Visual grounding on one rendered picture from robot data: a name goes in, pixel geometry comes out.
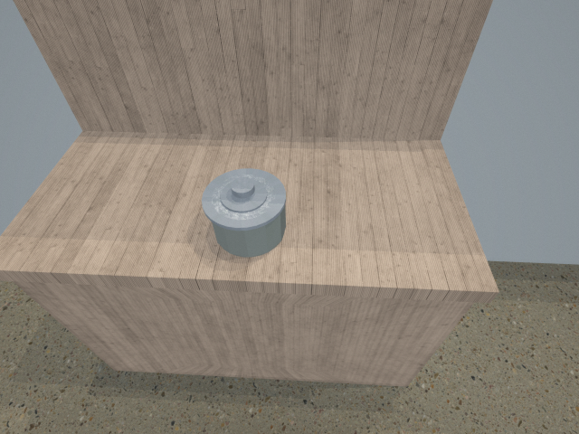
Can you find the table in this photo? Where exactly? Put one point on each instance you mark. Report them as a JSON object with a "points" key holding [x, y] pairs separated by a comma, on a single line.
{"points": [[344, 101]]}

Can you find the lid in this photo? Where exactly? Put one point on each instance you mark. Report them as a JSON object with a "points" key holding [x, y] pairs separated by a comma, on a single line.
{"points": [[227, 211]]}

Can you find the pot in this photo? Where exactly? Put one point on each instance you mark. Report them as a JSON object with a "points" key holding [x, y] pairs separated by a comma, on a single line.
{"points": [[254, 242]]}

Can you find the knob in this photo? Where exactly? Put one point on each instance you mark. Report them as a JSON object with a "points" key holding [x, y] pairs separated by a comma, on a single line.
{"points": [[242, 187]]}

